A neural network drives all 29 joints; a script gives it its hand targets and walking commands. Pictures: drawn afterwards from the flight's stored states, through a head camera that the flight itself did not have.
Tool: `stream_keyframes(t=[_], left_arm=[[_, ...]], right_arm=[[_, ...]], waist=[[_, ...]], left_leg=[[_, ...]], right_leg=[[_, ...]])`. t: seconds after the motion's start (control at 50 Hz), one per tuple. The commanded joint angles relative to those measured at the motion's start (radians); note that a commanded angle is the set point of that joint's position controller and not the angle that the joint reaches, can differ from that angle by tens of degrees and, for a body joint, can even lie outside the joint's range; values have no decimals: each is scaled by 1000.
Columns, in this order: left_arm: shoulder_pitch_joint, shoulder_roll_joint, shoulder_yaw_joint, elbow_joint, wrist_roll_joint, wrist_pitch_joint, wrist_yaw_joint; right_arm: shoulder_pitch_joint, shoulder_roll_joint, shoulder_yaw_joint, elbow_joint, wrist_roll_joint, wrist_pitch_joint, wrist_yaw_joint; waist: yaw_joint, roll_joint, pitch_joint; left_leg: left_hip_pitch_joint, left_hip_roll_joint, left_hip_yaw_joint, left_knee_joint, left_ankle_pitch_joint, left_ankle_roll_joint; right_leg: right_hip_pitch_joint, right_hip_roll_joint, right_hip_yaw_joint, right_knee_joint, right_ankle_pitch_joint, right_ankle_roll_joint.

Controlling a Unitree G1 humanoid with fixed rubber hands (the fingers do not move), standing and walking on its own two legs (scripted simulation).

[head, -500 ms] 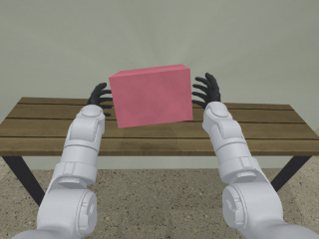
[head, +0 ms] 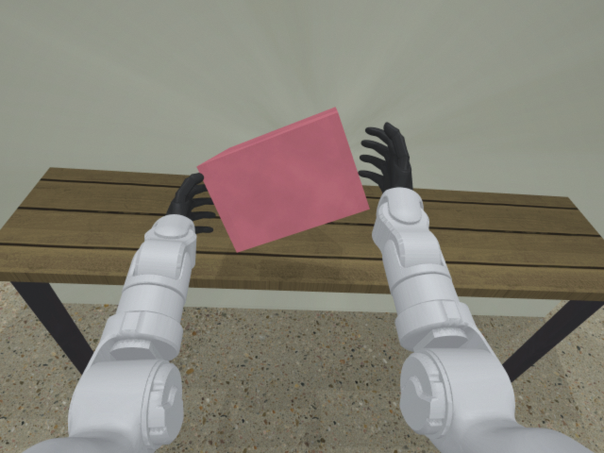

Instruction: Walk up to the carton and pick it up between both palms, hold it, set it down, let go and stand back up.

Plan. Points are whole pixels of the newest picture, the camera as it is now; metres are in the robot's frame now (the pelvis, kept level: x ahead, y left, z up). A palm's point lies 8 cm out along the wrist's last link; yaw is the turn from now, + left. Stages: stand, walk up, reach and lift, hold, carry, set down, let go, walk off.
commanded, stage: set down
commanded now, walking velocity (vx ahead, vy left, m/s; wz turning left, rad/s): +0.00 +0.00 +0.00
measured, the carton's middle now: (289, 174) +0.52 +0.02 +0.11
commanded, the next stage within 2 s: none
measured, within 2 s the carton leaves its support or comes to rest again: neither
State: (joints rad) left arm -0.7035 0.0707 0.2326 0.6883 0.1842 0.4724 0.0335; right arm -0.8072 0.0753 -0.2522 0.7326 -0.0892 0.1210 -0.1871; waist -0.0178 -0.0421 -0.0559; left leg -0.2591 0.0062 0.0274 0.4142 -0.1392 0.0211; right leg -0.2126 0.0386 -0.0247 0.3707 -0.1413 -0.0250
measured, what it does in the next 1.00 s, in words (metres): stands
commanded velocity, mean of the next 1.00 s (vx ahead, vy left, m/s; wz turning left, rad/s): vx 0.00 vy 0.00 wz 0.00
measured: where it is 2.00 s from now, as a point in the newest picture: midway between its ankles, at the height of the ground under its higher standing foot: outside the picture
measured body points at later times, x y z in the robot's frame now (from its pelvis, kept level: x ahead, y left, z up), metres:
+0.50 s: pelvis +0.03 -0.01 +0.00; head +0.03 +0.02 +0.45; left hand +0.43 +0.16 +0.08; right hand +0.43 -0.14 +0.12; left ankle +0.05 +0.10 -0.74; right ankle +0.04 -0.10 -0.74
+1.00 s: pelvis +0.04 -0.01 +0.00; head +0.04 +0.01 +0.45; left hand +0.43 +0.16 +0.05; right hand +0.44 -0.14 +0.11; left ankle +0.05 +0.10 -0.74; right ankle +0.04 -0.10 -0.74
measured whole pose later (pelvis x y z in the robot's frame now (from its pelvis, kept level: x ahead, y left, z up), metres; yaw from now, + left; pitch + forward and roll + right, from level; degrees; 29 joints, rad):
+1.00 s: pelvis +0.04 -0.01 +0.00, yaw +0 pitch +2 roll +0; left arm -0.65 0.06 0.23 0.94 0.18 0.09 0.06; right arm -0.69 0.12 -0.35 0.86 -0.23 -0.11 -0.18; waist -0.02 -0.04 -0.05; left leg -0.25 0.01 0.03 0.38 -0.17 0.01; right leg -0.21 0.04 -0.02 0.35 -0.18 -0.02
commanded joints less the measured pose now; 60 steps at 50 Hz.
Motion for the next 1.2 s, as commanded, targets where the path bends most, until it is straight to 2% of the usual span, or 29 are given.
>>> stream_keyframes(t=[0.0, 0.06, 0.16, 0.28, 0.36, 0.46, 0.56, 0.7, 0.76, 0.88, 0.96, 1.08, 1.18], left_arm=[[-974, -686, -300, -430, -36, -281, -174], [-940, -693, -324, -436, -39, -311, -163], [-859, -679, -349, -434, -50, -342, -160], [-790, -649, -357, -432, -55, -359, -170], [-776, -639, -367, -417, -66, -373, -171], [-782, -636, -359, -344, -67, -389, -175], [-779, -627, -310, -223, -42, -394, -189], [-831, -601, -212, -99, 1, -426, -208], [-895, -615, -207, -94, -7, -468, -202], [-1028, -652, -249, -104, -53, -595, -165], [-1049, -647, -243, -71, -54, -655, -152], [-963, -595, -150, 44, -7, -654, -177], [-892, -551, -73, 96, 36, -633, -207]], right_arm=[[-560, 595, 240, 34, -1, -121, 195], [-516, 608, 266, 40, -3, -147, 192], [-477, 633, 348, -11, 14, -174, 180], [-462, 637, 429, -84, 33, -191, 163], [-480, 642, 463, -131, 38, -203, 157], [-519, 631, 450, -158, 18, -215, 161], [-557, 609, 391, -144, -21, -219, 173], [-564, 609, 255, -22, -100, -226, 196], [-576, 637, 214, 29, -128, -243, 204], [-596, 708, 183, 116, -170, -298, 212], [-573, 728, 169, 178, -192, -319, 209], [-508, 704, 119, 258, -222, -303, 196], [-470, 693, 95, 274, -236, -287, 191]], waist=[[-51, 157, -602], [-47, 156, -648], [-31, 139, -680], [-16, 113, -670], [-11, 100, -688], [-8, 85, -683], [1, 73, -614], [13, 74, -499], [9, 93, -530], [-16, 120, -701], [-27, 116, -720], [-30, 74, -554], [-12, 54, -484]], left_leg=[[321, -13, 41, -160, 130, -51], [355, -10, 42, -139, 225, -58], [351, -16, 45, -112, 349, -62], [310, -31, 44, -101, 381, -61], [270, -40, 43, -101, 358, -58], [211, -42, 47, -116, 274, -49], [161, -38, 56, -142, 161, -36], [121, -26, 71, -184, 25, -23], [110, -22, 76, -182, 22, -27], [76, -21, 80, -145, 101, -42], [50, -22, 78, -125, 146, -45], [23, -22, 81, -141, 122, -37], [17, -17, 82, -160, 132, -29]], right_leg=[[339, -32, -32, -77, 79, 55], [349, -32, -28, -75, 140, 58], [418, -39, -15, -53, 309, 74], [511, -60, 4, -10, 535, 99], [543, -73, 16, 12, 629, 108], [534, -81, 22, 13, 600, 108], [495, -82, 22, -8, 464, 105], [425, -81, 19, -39, 222, 93], [401, -77, 15, -37, 184, 82], [399, -75, 13, -1, 309, 73], [426, -82, 22, 23, 417, 80], [499, -108, 48, 34, 522, 104], [565, -125, 59, 45, 596, 116]])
